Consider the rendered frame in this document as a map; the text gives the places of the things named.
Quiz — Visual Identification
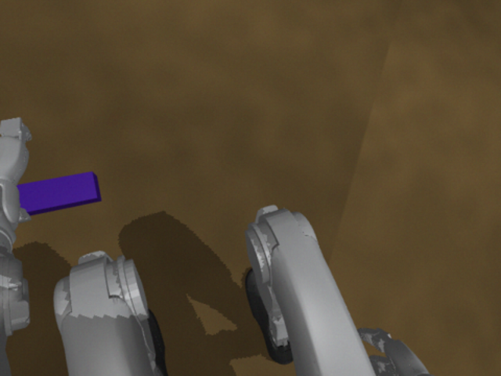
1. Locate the small box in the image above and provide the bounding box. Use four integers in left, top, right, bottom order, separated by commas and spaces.
16, 172, 102, 215

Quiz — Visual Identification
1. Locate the right robot hand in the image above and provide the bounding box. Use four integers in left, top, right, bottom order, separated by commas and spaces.
357, 328, 429, 376

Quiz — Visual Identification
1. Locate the right robot foot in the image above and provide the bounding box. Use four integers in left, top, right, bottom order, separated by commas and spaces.
245, 269, 294, 365

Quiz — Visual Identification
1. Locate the left robot hand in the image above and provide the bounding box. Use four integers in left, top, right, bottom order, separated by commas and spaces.
0, 117, 32, 223

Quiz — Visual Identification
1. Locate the left robot foot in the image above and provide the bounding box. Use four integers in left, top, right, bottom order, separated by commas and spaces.
147, 308, 168, 376

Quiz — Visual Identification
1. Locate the left robot arm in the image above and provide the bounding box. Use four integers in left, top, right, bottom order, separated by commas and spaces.
0, 179, 30, 376

